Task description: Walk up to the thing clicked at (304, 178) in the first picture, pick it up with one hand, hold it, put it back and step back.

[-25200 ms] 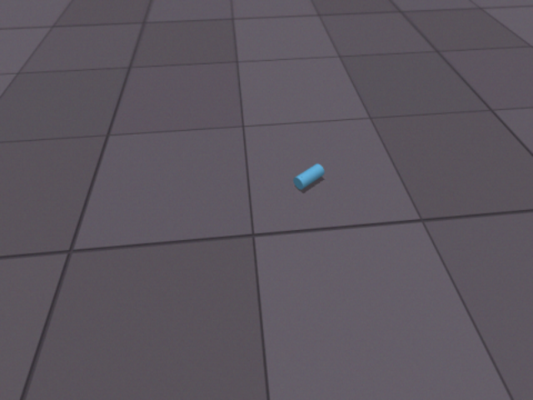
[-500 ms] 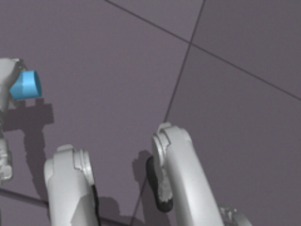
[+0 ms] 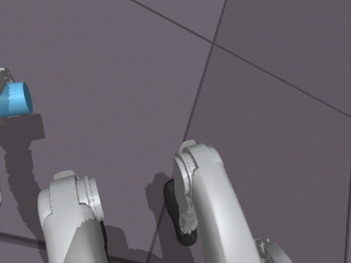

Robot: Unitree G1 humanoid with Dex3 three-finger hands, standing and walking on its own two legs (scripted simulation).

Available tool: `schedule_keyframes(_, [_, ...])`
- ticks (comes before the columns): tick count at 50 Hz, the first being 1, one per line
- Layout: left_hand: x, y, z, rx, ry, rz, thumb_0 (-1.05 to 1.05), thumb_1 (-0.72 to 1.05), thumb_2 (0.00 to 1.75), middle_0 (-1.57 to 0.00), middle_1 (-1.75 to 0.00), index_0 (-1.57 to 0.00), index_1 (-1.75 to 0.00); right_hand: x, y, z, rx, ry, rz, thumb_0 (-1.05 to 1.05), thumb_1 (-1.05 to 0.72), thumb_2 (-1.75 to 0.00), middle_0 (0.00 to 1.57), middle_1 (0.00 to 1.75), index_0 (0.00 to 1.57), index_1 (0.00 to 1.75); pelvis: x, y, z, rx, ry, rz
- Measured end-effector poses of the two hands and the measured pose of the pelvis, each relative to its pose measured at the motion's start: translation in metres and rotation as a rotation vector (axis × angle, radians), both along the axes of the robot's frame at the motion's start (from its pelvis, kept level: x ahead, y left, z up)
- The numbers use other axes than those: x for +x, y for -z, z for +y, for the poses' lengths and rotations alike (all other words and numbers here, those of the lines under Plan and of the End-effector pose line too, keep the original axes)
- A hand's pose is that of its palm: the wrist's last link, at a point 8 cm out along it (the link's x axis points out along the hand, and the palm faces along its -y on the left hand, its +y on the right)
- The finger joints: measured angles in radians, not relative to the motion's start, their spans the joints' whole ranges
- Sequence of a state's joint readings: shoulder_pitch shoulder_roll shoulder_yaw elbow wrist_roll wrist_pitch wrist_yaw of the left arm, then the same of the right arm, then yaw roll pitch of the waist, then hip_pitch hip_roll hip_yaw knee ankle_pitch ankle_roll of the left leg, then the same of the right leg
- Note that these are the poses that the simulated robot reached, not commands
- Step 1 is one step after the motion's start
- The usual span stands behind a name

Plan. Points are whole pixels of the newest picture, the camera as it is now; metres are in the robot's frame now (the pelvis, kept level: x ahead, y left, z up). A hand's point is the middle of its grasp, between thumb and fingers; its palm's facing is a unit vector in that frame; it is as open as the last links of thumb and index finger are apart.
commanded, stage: lower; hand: left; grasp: from above
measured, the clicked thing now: out of the picture +0.49 +0.31 -0.19
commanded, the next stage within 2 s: rest in 0.14 s
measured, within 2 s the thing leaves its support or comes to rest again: rests again in 1.42 s
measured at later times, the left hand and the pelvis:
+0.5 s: hand (3, 108) +0.49 +0.29 -0.23, palm faces -0.49 -0.08 -0.87, open 9.8 cm; pelvis +0.00 +0.00 -0.02, yaw -3 degrees
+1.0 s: hand (8, 111) +0.49 +0.29 -0.26, palm faces -0.48 -0.09 -0.87, open 9.7 cm; pelvis +0.00 +0.01 -0.02, yaw -5 degrees
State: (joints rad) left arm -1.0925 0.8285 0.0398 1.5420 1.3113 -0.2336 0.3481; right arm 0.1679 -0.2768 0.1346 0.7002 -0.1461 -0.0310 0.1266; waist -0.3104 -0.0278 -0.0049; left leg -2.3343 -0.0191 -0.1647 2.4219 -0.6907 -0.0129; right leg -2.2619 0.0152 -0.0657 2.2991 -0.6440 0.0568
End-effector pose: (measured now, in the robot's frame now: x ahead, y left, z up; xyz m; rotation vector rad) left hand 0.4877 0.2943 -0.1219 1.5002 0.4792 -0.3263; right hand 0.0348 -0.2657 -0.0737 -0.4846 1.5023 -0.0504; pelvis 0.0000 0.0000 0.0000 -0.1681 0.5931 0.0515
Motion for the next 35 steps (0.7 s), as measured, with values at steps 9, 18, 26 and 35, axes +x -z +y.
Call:
schedule_keyframes(9, [0.002, 0.023, -0.002, -0.01, 0.01, -0.015, 0.0, 0.0, 0.57, -0.68, -0.68, -0.69, -0.64, -0.007, 0.002, 0.001, -0.011, -0.023, 0.021, 0.0, -0.92, -0.9, 0.2, 0.3, 0.21, 0.3, 0.001, 0.01, 0.0, -0.012, 0.009, -0.014])
schedule_keyframes(18, [0.004, 0.04, -0.002, -0.001, -0.003, -0.013, 0.0, 0.0, 0.58, -0.67, -0.68, -0.69, -0.64, -0.013, 0.003, 0.005, 0.0, -0.036, 0.046, 0.0, -0.91, -0.9, 0.2, 0.3, 0.21, 0.3, 0.002, 0.015, 0.001, -0.021, 0.017, -0.016])
schedule_keyframes(26, [0.007, 0.056, -0.003, -0.015, -0.018, -0.006, 0.0, 0.01, 0.56, -0.68, -0.66, -0.69, -0.61, -0.013, -0.001, 0.007, -0.006, -0.062, 0.05, 0.0, -0.91, -0.89, 0.2, 0.3, 0.21, 0.3, 0.003, 0.017, 0.003, -0.036, 0.024, -0.025])
schedule_keyframes(35, [0.007, 0.069, -0.002, -0.027, -0.026, -0.015, 0.0, 0.02, 0.54, -0.69, -0.63, -0.7, -0.58, -0.01, -0.007, 0.004, -0.027, -0.096, 0.062, 0.0, -0.91, -0.89, 0.2, 0.3, 0.21, 0.3, 0.004, 0.018, 0.003, -0.048, 0.031, -0.032])
